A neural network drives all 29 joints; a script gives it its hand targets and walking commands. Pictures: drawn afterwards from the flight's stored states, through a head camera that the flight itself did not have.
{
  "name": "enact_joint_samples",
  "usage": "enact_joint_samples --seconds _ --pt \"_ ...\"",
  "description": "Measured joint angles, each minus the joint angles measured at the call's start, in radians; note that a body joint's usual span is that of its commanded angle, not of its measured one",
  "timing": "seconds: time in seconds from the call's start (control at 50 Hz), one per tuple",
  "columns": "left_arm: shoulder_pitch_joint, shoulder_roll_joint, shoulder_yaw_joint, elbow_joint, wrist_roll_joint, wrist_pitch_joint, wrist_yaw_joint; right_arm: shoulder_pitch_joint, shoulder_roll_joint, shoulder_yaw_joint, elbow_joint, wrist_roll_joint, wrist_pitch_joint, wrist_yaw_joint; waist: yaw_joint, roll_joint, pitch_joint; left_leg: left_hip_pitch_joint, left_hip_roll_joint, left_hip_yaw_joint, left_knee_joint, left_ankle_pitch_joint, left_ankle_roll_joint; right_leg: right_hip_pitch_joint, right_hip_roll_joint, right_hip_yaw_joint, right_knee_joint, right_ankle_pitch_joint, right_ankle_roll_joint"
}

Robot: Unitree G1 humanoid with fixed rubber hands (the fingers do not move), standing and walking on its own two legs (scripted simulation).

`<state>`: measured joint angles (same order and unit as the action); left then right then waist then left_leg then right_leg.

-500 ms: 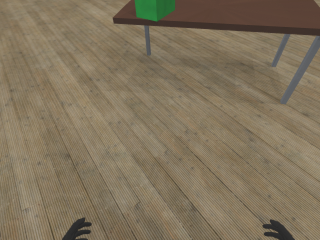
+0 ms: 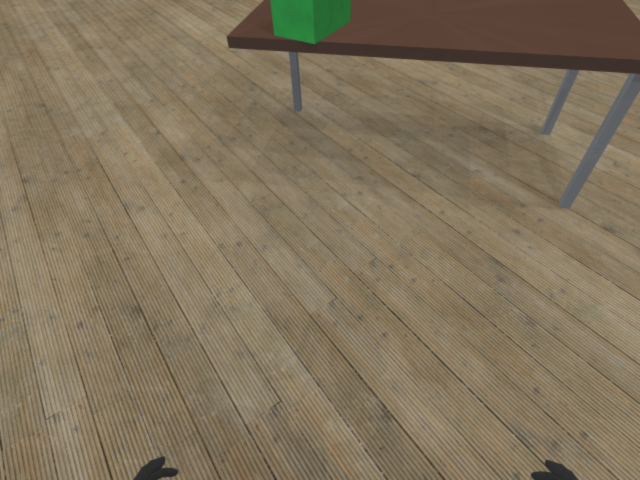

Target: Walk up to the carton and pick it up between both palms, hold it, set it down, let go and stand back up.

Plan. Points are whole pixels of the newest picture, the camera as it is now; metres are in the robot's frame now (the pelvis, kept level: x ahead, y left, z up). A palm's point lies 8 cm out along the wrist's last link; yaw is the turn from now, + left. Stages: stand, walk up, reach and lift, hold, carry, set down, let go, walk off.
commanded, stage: stand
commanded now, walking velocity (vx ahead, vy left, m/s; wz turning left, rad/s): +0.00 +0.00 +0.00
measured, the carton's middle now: out of the picture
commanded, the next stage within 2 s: none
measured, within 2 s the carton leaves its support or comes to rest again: neither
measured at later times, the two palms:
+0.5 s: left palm out of the picture +0.08 +0.27 -0.10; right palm out of the picture +0.09 -0.29 -0.11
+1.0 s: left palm out of the picture +0.08 +0.27 -0.10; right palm out of the picture +0.09 -0.29 -0.11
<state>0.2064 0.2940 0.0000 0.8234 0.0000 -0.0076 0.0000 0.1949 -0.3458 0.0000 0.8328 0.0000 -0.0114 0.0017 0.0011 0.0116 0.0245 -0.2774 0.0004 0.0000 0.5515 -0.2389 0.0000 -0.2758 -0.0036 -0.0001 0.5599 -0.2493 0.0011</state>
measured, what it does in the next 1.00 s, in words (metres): stands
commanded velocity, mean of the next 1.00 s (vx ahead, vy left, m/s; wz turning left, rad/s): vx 0.00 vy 0.00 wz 0.00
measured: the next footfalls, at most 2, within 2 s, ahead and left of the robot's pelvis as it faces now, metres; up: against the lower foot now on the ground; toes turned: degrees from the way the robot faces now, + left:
none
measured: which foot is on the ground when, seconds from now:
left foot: down 0.00-1.00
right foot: down 0.00-1.00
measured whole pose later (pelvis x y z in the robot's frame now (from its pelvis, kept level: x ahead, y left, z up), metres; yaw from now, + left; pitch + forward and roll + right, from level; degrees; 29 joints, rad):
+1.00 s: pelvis +0.00 +0.00 +0.01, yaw +0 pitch -2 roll +0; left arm 0.21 0.29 0.00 0.93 0.00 -0.01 0.00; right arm 0.19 -0.35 0.00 0.95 0.00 -0.01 0.00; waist 0.00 0.01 0.02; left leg -0.24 0.00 0.00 0.46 -0.20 0.00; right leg -0.24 0.00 0.00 0.48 -0.21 0.00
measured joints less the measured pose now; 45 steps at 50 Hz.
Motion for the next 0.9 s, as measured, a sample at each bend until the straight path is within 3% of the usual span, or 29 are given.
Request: enact_joint_samples --seconds 0.9 --pt "0.000 0.000 0.000 0.105 0.000 -0.005 0.000 -0.008 0.000 0.000 0.114 0.000 -0.003 0.000 0.000 0.000 0.000 0.038 0.000 0.000 -0.084 0.042 0.000 0.036 0.000 0.000 -0.080 0.040 0.000"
